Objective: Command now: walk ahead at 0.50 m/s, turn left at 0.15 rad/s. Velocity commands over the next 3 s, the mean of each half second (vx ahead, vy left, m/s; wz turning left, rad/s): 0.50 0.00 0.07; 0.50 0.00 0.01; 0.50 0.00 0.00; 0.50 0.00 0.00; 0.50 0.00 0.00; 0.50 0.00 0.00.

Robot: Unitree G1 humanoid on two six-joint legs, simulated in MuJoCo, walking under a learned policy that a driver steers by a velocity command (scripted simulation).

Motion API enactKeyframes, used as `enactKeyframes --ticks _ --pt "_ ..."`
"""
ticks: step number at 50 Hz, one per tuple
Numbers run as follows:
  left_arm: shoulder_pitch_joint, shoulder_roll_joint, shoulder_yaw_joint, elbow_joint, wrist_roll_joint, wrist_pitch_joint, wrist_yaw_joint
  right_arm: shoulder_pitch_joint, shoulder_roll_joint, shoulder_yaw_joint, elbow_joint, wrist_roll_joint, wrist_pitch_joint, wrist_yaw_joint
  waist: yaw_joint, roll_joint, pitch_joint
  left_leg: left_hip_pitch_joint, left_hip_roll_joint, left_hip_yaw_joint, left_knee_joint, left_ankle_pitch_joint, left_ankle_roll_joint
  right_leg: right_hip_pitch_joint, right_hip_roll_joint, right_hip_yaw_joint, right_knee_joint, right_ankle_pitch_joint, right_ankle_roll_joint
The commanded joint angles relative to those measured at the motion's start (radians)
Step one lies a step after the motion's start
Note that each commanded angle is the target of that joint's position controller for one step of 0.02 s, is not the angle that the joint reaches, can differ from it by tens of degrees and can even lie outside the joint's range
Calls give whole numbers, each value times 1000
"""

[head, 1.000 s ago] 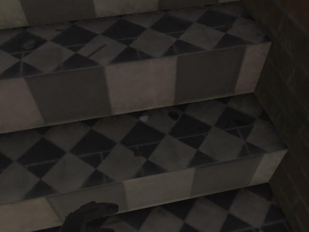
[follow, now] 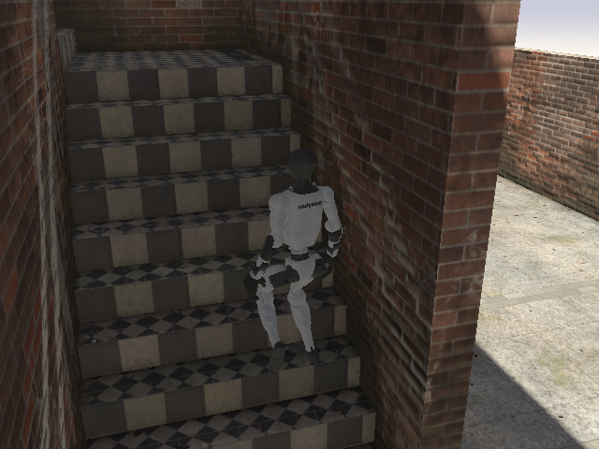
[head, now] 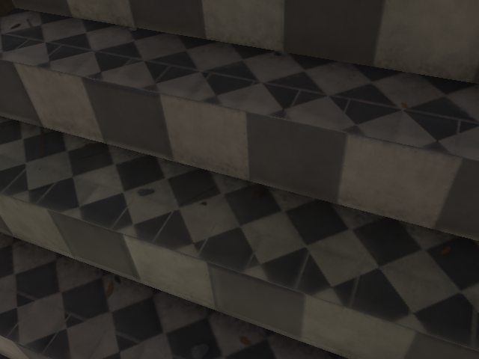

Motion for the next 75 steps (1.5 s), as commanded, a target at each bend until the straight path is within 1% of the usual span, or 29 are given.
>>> enactKeyframes --ticks 1,4,12,14,15,18,20,21,22,23,24,28,32,37,40,41,43,45,46,47,49,52,57,63,66,68,70,72,75 --pt "-38 -76 -28 93 17 -18 3 54 140 58 -49 -5 2 -19 -168 -52 135 -511 38 -109 261 -42 48 264 -155 461 -596 -173 -95" --pt "-104 -17 -23 64 35 -63 -3 -8 100 67 -112 17 9 -20 -213 -59 136 -478 79 79 248 -87 -3 156 -111 228 -715 -41 -73" --pt "400 19 -52 242 110 -76 -22 -465 95 112 -348 31 64 -50 -31 -155 134 -798 224 230 140 -51 -4 542 -261 248 -894 87 -157" --pt "421 -13 -61 246 52 -84 -46 -607 128 124 -407 -1 116 -44 -7 -186 144 -581 281 317 -1 -201 -20 413 -282 198 -1002 222 -189" --pt "352 -4 -3 171 -119 -109 111 -504 221 105 -398 -12 122 -76 -45 -69 252 -424 228 419 59 -510 -127 433 -280 215 -1138 385 -164" --pt "270 89 3 142 -156 -143 181 -246 203 97 -325 15 127 -101 -187 -86 116 60 144 493 -348 -600 -71 584 -261 -63 -885 1735 -69" --pt "355 156 42 131 -140 -150 148 -49 130 60 -298 38 104 -114 -246 -330 -116 385 41 443 -642 -698 -32 773 -353 5 -558 2152 -122" --pt "323 161 53 119 -135 -164 116 56 80 31 -271 13 100 -115 -313 -365 -197 571 69 306 -753 -708 -24 723 -336 17 -319 2045 -152" --pt "323 64 46 52 -132 -178 86 117 -14 -18 -217 -25 103 -122 -280 -125 -182 706 320 -215 -1014 -904 57 326 -183 -4 -16 1675 -115" --pt "214 57 69 26 -103 -168 47 167 -53 -52 -185 -37 121 -120 -345 -47 -182 683 461 -739 -1529 -951 120 189 39 6 521 530 -75" --pt "131 -1 82 -52 -62 -152 32 23 -70 -59 -187 4 104 -109 -251 7 -146 590 487 -757 -1575 -948 112 62 7 150 969 451 -55" --pt "-40 -156 8 -305 -49 -109 104 12 217 18 10 -44 23 -120 -66 -151 202 362 424 -226 -1460 -668 -38 -336 -30 194 1253 296 -123" --pt "-59 -153 -14 -308 -108 -67 129 100 141 29 80 -28 -50 -94 -39 -102 241 414 392 106 -1629 -309 -75 -472 11 108 1255 160 -123" --pt "-394 -177 -67 -474 -81 -40 109 220 84 43 140 9 -55 -117 -59 -131 213 520 333 243 -1806 -253 -146 -523 -55 -36 989 176 -129" --pt "-252 -140 -69 -377 -99 -39 96 213 85 51 87 43 -32 -155 -23 -18 44 576 281 421 -1807 605 -99 -37 -38 -241 559 117 -120" --pt "-210 -139 -77 -336 -113 -46 96 229 26 39 61 78 -41 -168 -17 46 -38 589 311 399 -1726 1110 -52 146 15 -265 420 89 -108" --pt "15 -87 -61 -233 -121 -43 98 215 -112 -8 20 66 -57 -176 52 227 -234 918 389 366 -1449 1548 -1 237 63 -205 179 -7 -85" --pt "187 90 6 -150 -63 -36 103 217 -61 -27 -71 36 -66 -141 91 79 -283 728 329 272 -928 1134 -60 488 -58 292 -175 -128 -169" --pt "243 193 56 -56 -39 7 131 153 50 -30 -134 -2 -51 -85 57 -224 -253 336 96 214 -512 -49 -106 593 -218 910 -675 -510 -298" --pt "99 196 82 -59 -31 5 135 55 95 -35 -209 -59 -38 -72 21 -135 -100 103 44 23 36 -179 -132 472 -266 1041 -794 -598 -285" --pt "-2 37 54 12 -25 -29 105 -56 248 14 -360 -56 -28 -89 -109 -52 195 -200 52 -11 355 -137 -99 239 -259 725 -658 -391 -177" --pt "56 -147 3 89 -27 -78 83 86 274 41 -348 -21 -4 -107 -192 -18 252 -307 60 23 383 -235 -99 235 -187 378 -660 -24 -128" --pt "163 -20 23 68 -65 -136 80 -80 232 44 -412 18 50 -134 -147 -82 260 -396 131 201 290 -233 -145 302 -212 211 -811 171 -156" --pt "437 2 39 124 -65 -127 101 -438 274 90 -639 -14 81 -130 -15 -160 231 -622 249 324 180 -450 -91 668 -227 185 -1040 244 -157" --pt "378 -22 26 78 -110 -108 129 -361 292 106 -599 13 96 -102 -51 -127 118 2 186 524 -386 -499 -80 568 -173 -41 -1095 1202 -143" --pt "382 169 60 34 -115 -154 126 -83 224 64 -497 47 93 -120 -195 -267 -198 465 65 486 -478 -508 -60 656 -310 2 -779 2223 -162" --pt "267 240 97 -27 -134 -196 80 132 78 3 -394 -1 96 -124 -308 -316 -326 709 58 274 -784 -562 -59 677 -279 40 -367 2075 -151" --pt "157 148 114 -113 -93 -205 30 155 -68 -76 -344 -45 126 -163 -322 89 -397 830 455 -765 -1509 -644 138 165 104 109 695 583 -61" --pt "-78 -137 36 -379 -13 -157 61 -9 96 -31 -170 -9 53 -145 -104 -102 80 483 435 -397 -1453 -841 31 -305 35 208 1248 457 -93"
